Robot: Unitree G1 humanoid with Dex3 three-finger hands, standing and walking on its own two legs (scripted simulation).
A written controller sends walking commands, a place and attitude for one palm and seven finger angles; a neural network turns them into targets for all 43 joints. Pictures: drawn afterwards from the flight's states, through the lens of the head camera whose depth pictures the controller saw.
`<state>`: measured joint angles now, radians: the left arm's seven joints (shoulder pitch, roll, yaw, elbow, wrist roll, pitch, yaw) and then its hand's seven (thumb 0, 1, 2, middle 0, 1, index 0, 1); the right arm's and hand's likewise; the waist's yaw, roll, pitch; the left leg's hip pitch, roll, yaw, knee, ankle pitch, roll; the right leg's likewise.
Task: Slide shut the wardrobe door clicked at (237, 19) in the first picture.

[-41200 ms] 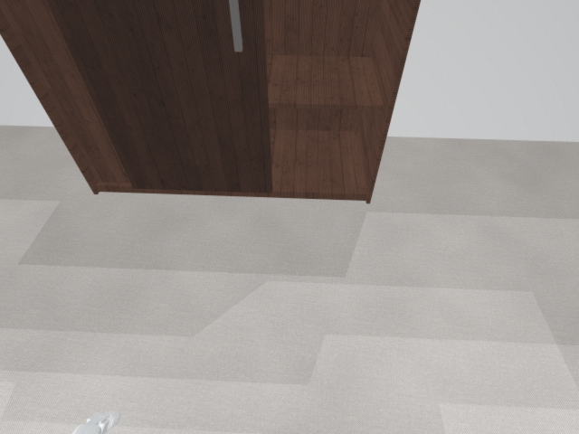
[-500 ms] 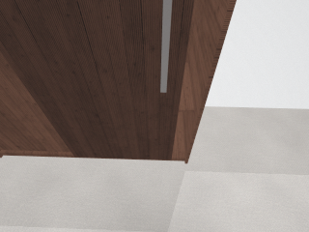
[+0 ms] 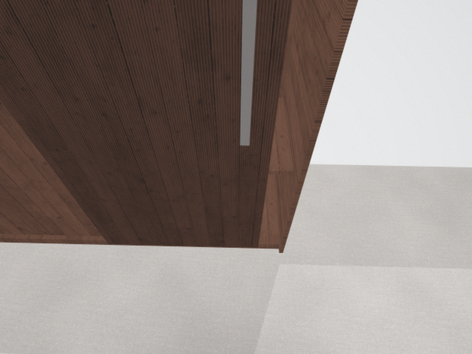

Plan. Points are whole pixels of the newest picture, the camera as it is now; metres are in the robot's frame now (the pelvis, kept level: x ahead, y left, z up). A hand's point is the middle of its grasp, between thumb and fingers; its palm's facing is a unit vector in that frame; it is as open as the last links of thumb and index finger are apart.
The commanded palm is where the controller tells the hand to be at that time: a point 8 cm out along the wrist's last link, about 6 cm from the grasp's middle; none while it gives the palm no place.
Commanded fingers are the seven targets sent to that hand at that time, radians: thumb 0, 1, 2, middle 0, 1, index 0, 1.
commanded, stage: take the last steps up to it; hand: left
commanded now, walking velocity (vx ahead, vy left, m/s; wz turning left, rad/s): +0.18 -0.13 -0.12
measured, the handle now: (246, 77) +0.62 +0.01 +0.14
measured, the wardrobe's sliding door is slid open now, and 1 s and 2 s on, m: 0.10 0.10 0.10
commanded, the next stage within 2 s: come to a stop and stand still in 0.26 s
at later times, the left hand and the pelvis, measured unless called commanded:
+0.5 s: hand out of the picture +0.10 +0.11 -0.19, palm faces +0.01 -0.99 -0.15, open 7.4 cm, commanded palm none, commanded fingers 0.00 0.90 0.90 -0.20 -0.30 -0.20 -0.30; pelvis +0.10 -0.05 -0.01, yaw -4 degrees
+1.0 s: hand (175, 324) +0.21 +0.14 -0.17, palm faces -0.08 -0.95 -0.30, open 7.4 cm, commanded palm none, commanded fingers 0.00 0.90 0.90 -0.20 -0.30 -0.20 -0.30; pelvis +0.12 -0.05 -0.01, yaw -6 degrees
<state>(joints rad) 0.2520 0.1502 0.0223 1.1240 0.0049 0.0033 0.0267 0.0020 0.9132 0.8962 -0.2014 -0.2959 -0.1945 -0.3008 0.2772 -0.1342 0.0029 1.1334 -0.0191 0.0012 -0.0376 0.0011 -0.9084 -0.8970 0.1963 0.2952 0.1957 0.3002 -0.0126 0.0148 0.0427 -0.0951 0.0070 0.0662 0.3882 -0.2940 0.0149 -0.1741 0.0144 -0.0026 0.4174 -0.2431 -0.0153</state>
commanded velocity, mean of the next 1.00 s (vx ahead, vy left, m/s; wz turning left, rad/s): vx -0.04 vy -0.02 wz -0.02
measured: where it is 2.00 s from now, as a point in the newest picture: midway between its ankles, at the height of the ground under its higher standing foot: outside the picture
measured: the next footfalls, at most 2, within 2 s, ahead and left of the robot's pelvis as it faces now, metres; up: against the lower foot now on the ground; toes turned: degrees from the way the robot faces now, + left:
left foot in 0.48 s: +0.15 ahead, +0.04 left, +0.00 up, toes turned -4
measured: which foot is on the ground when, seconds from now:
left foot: down 0.00-0.20, up 0.22-0.46, down 0.48-1.00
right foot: down 0.00-1.00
